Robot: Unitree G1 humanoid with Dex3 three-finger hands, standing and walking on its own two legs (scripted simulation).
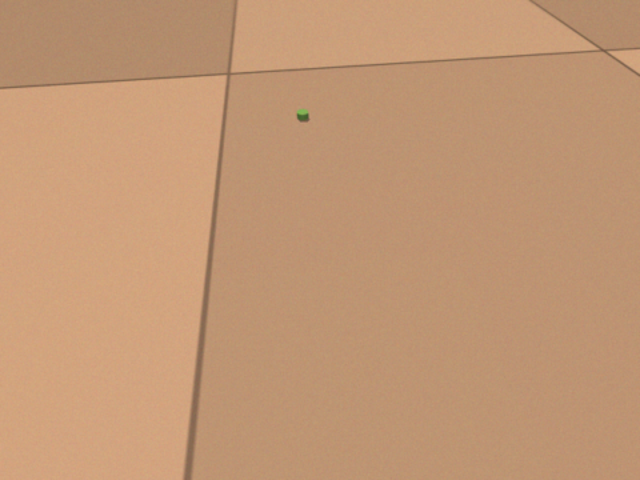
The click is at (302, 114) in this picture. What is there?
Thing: low tin
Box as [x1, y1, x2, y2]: [297, 109, 307, 119]
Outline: 298,110 297,117 299,119 306,119 307,110
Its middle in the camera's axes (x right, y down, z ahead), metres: -0.12 -0.78 +2.36
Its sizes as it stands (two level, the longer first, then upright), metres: 0.069 0.069 0.037
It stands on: the floor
